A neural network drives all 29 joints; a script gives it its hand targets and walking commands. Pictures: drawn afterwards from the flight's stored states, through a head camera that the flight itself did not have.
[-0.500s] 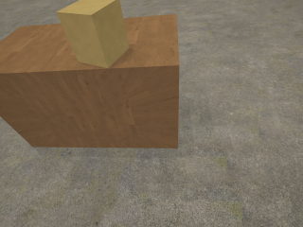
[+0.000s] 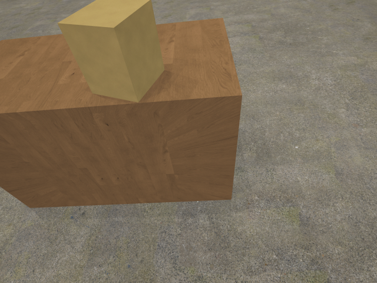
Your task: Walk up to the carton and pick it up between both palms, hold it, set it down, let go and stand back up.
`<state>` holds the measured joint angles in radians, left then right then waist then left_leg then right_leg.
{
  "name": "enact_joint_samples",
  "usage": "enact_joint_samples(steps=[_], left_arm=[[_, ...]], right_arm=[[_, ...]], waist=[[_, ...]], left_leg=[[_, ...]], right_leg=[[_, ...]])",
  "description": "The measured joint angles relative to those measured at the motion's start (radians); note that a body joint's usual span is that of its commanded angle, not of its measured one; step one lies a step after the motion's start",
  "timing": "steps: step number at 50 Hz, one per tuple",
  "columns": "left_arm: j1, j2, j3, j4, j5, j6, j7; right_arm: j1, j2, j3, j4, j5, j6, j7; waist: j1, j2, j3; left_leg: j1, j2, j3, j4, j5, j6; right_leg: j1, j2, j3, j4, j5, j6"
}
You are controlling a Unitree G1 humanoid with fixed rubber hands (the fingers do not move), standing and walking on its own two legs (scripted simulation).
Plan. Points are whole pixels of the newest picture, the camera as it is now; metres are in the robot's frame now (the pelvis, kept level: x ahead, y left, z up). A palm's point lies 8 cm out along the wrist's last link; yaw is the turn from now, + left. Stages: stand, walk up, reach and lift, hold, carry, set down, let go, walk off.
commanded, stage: walk up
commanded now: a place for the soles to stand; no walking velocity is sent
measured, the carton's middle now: (119, 50) +0.85 +0.21 +0.11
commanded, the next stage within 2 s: none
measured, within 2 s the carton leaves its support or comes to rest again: neither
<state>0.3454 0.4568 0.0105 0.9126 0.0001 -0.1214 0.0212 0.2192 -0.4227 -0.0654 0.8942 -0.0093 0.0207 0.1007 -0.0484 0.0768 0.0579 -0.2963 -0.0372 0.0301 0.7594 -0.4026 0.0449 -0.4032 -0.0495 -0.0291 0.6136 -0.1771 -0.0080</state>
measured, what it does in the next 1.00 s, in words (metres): steps to the left: left foot, then right foot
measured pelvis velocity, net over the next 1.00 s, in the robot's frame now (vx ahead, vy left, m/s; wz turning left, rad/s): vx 0.20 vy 0.24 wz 0.03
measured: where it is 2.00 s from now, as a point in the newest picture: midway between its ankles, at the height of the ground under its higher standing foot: outside the picture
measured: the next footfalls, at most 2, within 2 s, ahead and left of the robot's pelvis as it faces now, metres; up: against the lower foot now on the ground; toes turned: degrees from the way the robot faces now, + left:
left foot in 0.26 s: +0.15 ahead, +0.21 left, +0.00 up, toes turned +2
right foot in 0.54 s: +0.25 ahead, -0.01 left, +0.00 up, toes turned -1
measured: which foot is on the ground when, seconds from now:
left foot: up 0.00-0.24, down 0.26-0.56, up 0.58-0.84, down 0.86-1.00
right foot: down 0.00-0.26, up 0.28-0.52, down 0.54-0.86, up 0.88-1.00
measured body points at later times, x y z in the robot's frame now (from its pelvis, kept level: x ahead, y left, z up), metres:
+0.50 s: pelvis +0.11 +0.12 +0.00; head +0.14 +0.09 +0.45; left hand +0.16 +0.47 -0.08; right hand +0.18 -0.21 -0.13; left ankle +0.11 +0.21 -0.72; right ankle +0.17 -0.02 -0.70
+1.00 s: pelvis +0.20 +0.24 -0.01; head +0.22 +0.23 +0.44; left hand +0.22 +0.60 -0.10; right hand +0.28 -0.08 -0.13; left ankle +0.22 +0.34 -0.72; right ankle +0.23 +0.08 -0.67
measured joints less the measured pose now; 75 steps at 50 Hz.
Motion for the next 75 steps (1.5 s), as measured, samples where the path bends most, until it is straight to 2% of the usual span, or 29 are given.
enact_joint_samples(steps=[2,4,7,11,13,15,17,19,23,26,28,29,33,37,40,42,44,47,49,52,55,57,58,60,62,65,67,69,75], left_arm=[[0.000,0.000,0.000,0.000,0.000,-0.001,0.003],[0.000,0.000,0.000,0.000,0.000,0.000,0.006],[0.002,0.002,0.000,0.000,0.000,0.000,0.007],[0.016,0.006,-0.001,0.000,0.000,0.010,0.007],[0.017,0.010,-0.001,0.001,0.000,0.022,0.006],[0.016,0.013,-0.001,0.002,0.000,0.043,0.007],[0.016,0.006,-0.001,0.001,0.000,0.064,0.010],[0.015,0.006,-0.001,0.000,0.000,0.061,0.010],[0.015,0.007,-0.001,-0.001,0.000,0.043,0.010],[0.014,0.007,-0.001,-0.002,0.000,0.028,0.010],[0.011,0.007,0.000,-0.002,0.000,0.008,0.016],[0.009,0.007,0.000,-0.001,0.000,0.000,0.020],[0.009,0.007,0.000,-0.001,0.000,-0.001,0.030],[0.010,0.010,-0.001,-0.001,0.000,0.003,0.031],[0.016,0.011,-0.001,0.000,0.000,0.011,0.031],[0.016,0.014,-0.001,0.000,0.000,0.022,0.031],[0.016,0.021,-0.001,0.002,0.000,0.041,0.033],[0.016,0.012,-0.001,0.001,0.000,0.069,0.038],[0.017,0.012,-0.001,0.000,0.000,0.064,0.038],[0.018,0.013,-0.001,0.000,0.000,0.052,0.038],[0.011,0.013,-0.001,0.000,0.000,0.045,0.038],[0.004,0.013,-0.001,-0.001,0.000,0.037,0.038],[-0.004,0.012,-0.001,-0.001,0.000,0.033,0.038],[-0.025,0.010,0.000,0.000,0.000,0.026,0.038],[-0.038,0.010,0.000,0.000,0.000,0.026,0.038],[-0.059,0.010,-0.001,0.001,0.000,0.038,0.038],[-0.076,0.009,-0.001,0.001,0.000,0.053,0.035],[-0.084,0.001,-0.001,0.002,0.000,0.078,0.034],[-0.099,-0.003,-0.001,0.000,0.000,0.095,0.024]], right_arm=[[0.000,-0.001,0.000,-0.001,0.000,0.009,-0.001],[0.000,-0.004,0.000,-0.001,0.000,0.009,-0.001],[-0.003,-0.011,0.000,-0.002,0.000,0.009,-0.001],[-0.009,-0.020,0.000,-0.003,0.000,0.009,-0.001],[-0.010,-0.025,-0.002,-0.004,0.000,0.008,-0.001],[-0.010,-0.025,-0.007,-0.003,0.000,0.002,-0.002],[-0.010,-0.015,-0.007,-0.004,0.000,0.002,-0.002],[-0.010,-0.010,-0.007,-0.004,0.000,0.002,-0.002],[-0.002,-0.011,-0.007,-0.004,0.000,0.002,-0.008],[0.003,-0.011,-0.007,-0.004,0.000,0.002,-0.008],[0.004,-0.011,-0.007,-0.003,0.000,0.003,-0.009],[0.005,-0.011,-0.007,-0.002,0.000,0.007,-0.009],[0.007,-0.012,-0.007,-0.003,0.000,0.025,-0.012],[0.005,-0.019,-0.007,-0.004,0.000,0.025,-0.012],[0.002,-0.025,-0.007,-0.007,0.000,0.025,-0.012],[0.002,-0.029,-0.009,-0.009,0.000,0.025,-0.012],[0.002,-0.029,-0.014,-0.009,0.000,0.018,-0.012],[0.002,-0.014,-0.014,-0.009,0.000,0.017,-0.012],[0.002,-0.011,-0.015,-0.009,0.000,0.017,-0.013],[0.007,-0.011,-0.014,-0.009,0.000,0.017,-0.017],[0.007,-0.011,-0.014,-0.009,0.000,0.016,-0.022],[0.008,-0.010,-0.014,-0.009,0.000,0.016,-0.028],[0.008,-0.010,-0.014,-0.008,0.000,0.016,-0.033],[0.007,-0.007,-0.014,-0.008,0.000,0.016,-0.039],[0.007,-0.006,-0.014,-0.008,0.000,0.019,-0.047],[0.007,-0.007,-0.014,-0.009,0.000,0.019,-0.053],[0.008,-0.007,-0.014,-0.010,0.000,0.013,-0.055],[0.007,-0.003,-0.014,-0.009,0.000,0.008,-0.058],[0.001,0.005,-0.014,-0.009,0.000,-0.027,-0.071]], waist=[[0.018,0.004,-0.003],[0.037,0.007,-0.009],[0.064,0.009,-0.009],[0.082,0.009,-0.015],[0.077,0.009,-0.015],[0.068,0.001,-0.005],[0.048,-0.001,-0.008],[0.027,-0.006,-0.009],[-0.010,-0.010,-0.005],[-0.015,-0.010,-0.010],[-0.014,-0.003,0.000],[-0.009,0.004,0.011],[0.021,0.011,0.007],[0.056,0.014,0.005],[0.069,0.014,0.001],[0.067,0.013,0.001],[0.060,0.001,0.012],[0.037,-0.004,0.015],[0.017,-0.009,0.016],[-0.006,-0.010,0.015],[-0.007,-0.010,0.013],[0.001,-0.012,0.013],[0.001,-0.007,0.020],[0.010,-0.001,0.035],[0.024,-0.002,0.035],[0.036,-0.009,0.021],[0.035,-0.013,0.021],[0.038,-0.019,0.018],[0.039,-0.042,-0.002]], left_leg=[[-0.052,-0.001,-0.026,0.161,-0.039,-0.019],[-0.102,0.011,-0.051,0.230,-0.041,-0.029],[-0.153,0.046,-0.075,0.223,-0.043,-0.037],[-0.160,0.077,-0.081,0.108,-0.047,-0.039],[-0.134,0.078,-0.072,-0.010,-0.017,-0.034],[-0.122,0.059,-0.054,-0.014,0.103,-0.051],[-0.108,0.048,-0.043,-0.002,0.085,-0.042],[-0.080,0.039,-0.033,-0.036,0.068,-0.026],[-0.030,0.016,-0.012,-0.089,0.065,0.000],[-0.022,0.008,0.014,-0.089,0.040,0.009],[-0.024,0.011,0.024,-0.054,0.013,0.010],[-0.032,0.013,0.020,-0.001,-0.005,0.007],[-0.129,0.013,-0.041,0.266,-0.075,-0.026],[-0.186,0.060,-0.083,0.271,-0.076,-0.035],[-0.187,0.085,-0.089,0.197,-0.076,-0.036],[-0.164,0.087,-0.083,0.089,-0.061,-0.032],[-0.143,0.069,-0.061,0.046,0.040,-0.046],[-0.121,0.057,-0.038,0.060,0.035,-0.038],[-0.091,0.047,-0.024,0.018,0.033,-0.022],[-0.055,0.031,-0.003,-0.026,0.038,0.000],[-0.051,0.027,0.025,-0.034,0.024,0.010],[-0.051,0.026,0.047,-0.029,0.009,0.011],[-0.050,0.027,0.050,-0.015,-0.001,0.011],[-0.061,0.030,0.041,0.046,-0.008,-0.007],[-0.079,0.027,0.010,0.139,-0.107,-0.028],[-0.078,0.032,-0.029,0.125,-0.150,-0.030],[-0.044,0.034,-0.034,-0.005,-0.086,-0.026],[-0.034,0.028,-0.024,-0.022,0.022,-0.024],[-0.026,0.029,-0.014,-0.059,0.019,-0.010]], right_leg=[[0.031,-0.006,0.001,-0.003,-0.044,0.004],[0.059,-0.016,0.000,-0.021,-0.063,0.004],[0.087,-0.034,-0.001,-0.035,-0.074,0.004],[0.100,-0.067,-0.001,-0.009,-0.120,0.005],[0.097,-0.091,-0.002,0.033,-0.156,0.003],[0.062,-0.105,0.015,0.181,-0.224,-0.014],[-0.004,-0.063,0.030,0.363,-0.255,-0.018],[-0.058,-0.022,0.032,0.442,-0.257,-0.020],[-0.082,0.001,0.028,0.333,-0.258,-0.020],[-0.076,0.010,0.019,0.158,-0.233,-0.020],[-0.040,0.020,0.017,0.031,-0.056,-0.017],[-0.029,0.023,0.017,0.034,-0.017,-0.008],[0.023,0.007,0.020,0.029,-0.073,-0.001],[0.050,-0.021,0.024,0.022,-0.095,-0.001],[0.052,-0.049,0.027,0.045,-0.127,-0.001],[0.049,-0.074,0.027,0.076,-0.155,-0.003],[0.020,-0.095,0.050,0.191,-0.221,-0.022],[-0.069,-0.032,0.071,0.425,-0.271,-0.024],[-0.106,0.004,0.072,0.457,-0.273,-0.024],[-0.114,0.022,0.065,0.382,-0.273,-0.024],[-0.109,0.029,0.049,0.244,-0.262,-0.024],[-0.077,0.037,0.045,0.104,-0.159,-0.025],[-0.059,0.040,0.045,0.057,-0.059,-0.024],[-0.049,0.041,0.046,0.065,-0.022,-0.007],[-0.037,0.038,0.052,0.071,-0.051,-0.009],[-0.034,0.020,0.060,0.070,-0.068,-0.008],[-0.036,0.004,0.061,0.080,-0.073,0.006],[-0.036,0.004,0.069,0.111,-0.110,0.002],[-0.030,0.027,0.070,0.148,-0.177,-0.007]])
